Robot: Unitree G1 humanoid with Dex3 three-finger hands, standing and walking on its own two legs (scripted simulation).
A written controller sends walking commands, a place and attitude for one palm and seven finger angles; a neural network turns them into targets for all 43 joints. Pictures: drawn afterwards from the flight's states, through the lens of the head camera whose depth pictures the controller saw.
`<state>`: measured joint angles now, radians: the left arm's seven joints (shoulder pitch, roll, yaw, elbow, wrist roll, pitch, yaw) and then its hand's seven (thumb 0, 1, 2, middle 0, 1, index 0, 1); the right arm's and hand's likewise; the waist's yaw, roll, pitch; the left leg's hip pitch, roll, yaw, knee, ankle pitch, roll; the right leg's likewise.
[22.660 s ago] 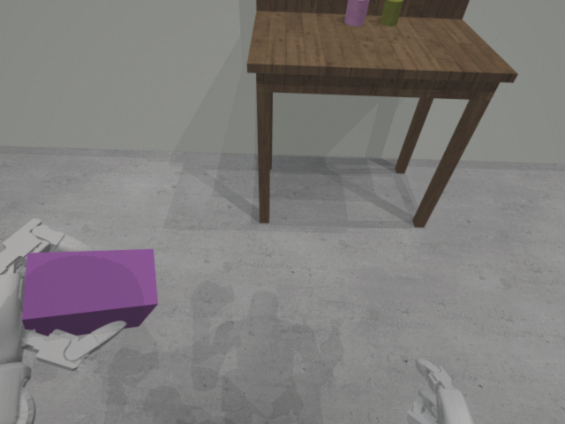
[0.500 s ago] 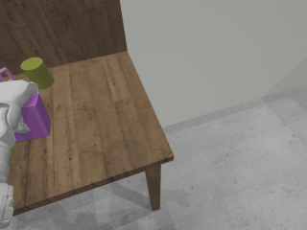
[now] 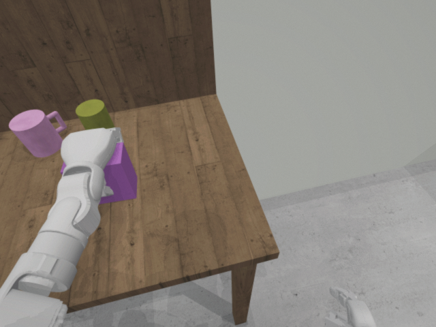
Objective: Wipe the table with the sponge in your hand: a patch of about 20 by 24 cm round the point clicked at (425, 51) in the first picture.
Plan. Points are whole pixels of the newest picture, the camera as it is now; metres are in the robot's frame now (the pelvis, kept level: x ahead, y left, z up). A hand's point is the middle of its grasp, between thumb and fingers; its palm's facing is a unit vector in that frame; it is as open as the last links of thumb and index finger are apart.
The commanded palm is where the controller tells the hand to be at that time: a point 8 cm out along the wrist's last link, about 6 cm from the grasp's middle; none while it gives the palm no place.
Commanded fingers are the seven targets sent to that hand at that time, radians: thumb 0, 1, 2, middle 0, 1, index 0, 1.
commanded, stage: slide across to the middle lane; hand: left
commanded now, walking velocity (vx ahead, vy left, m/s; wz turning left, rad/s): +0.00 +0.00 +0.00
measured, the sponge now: (106, 180) +0.37 +0.28 +0.05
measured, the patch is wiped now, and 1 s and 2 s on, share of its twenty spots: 0.45 0.70 0.70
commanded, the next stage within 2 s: wipe back along the middle lane in 0.22 s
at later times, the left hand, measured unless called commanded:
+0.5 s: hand (119, 167) +0.37 +0.24 +0.09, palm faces -0.03 -0.02 -1.00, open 10.3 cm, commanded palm +0.34 +0.22 +0.13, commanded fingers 0.00 0.10 1.30 -1.20 -1.60 -1.20 -1.60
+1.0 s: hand (125, 183) +0.34 +0.21 +0.09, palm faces +0.02 -0.03 -1.00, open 10.3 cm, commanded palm +0.29 +0.20 +0.11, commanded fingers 0.00 0.10 1.30 -1.20 -1.60 -1.20 -1.60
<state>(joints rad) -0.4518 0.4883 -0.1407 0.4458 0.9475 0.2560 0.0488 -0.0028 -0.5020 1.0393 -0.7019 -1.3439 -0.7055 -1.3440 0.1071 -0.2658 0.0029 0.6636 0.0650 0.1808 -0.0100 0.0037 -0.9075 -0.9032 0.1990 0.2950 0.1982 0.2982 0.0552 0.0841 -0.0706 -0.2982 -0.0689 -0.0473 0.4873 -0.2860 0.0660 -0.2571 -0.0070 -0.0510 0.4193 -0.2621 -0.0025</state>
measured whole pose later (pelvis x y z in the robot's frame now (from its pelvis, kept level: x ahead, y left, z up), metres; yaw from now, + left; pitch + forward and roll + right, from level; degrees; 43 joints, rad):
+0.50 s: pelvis +0.00 -0.03 +0.00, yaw -1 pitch +5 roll -1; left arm -0.41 0.48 -0.13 0.40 0.95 0.31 0.02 -0.01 -0.49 1.04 -0.69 -1.36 -0.69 -1.36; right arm 0.16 -0.29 0.01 0.67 0.06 0.19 -0.01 0.01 -0.91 -0.90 0.20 0.29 0.20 0.30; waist 0.03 0.09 -0.06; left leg -0.27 -0.04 -0.04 0.48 -0.29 0.04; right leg -0.25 0.02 -0.04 0.44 -0.27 -0.03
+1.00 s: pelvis +0.00 -0.04 +0.00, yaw -2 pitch +3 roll +0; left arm -0.23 0.46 -0.12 0.23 0.94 0.38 0.06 0.00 -0.47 1.04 -0.65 -1.39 -0.66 -1.39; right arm 0.10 -0.30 0.02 0.62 0.08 0.17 -0.01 0.01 -0.91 -0.90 0.20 0.29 0.20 0.30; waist 0.04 0.10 -0.07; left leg -0.25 -0.02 -0.02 0.49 -0.30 0.02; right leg -0.24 0.04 -0.02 0.47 -0.29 -0.05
